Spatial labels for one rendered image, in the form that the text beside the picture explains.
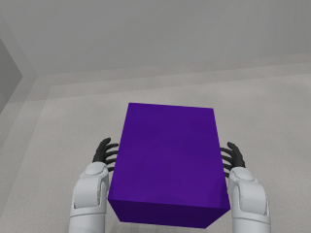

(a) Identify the robot right forearm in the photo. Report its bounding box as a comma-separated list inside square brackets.
[226, 167, 271, 233]

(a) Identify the left robot hand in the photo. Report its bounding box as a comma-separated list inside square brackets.
[92, 137, 119, 172]

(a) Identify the robot left forearm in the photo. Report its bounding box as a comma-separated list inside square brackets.
[68, 161, 110, 233]

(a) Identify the carton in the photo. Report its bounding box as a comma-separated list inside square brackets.
[107, 102, 231, 229]

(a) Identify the right robot hand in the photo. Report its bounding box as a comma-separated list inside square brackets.
[220, 142, 246, 178]

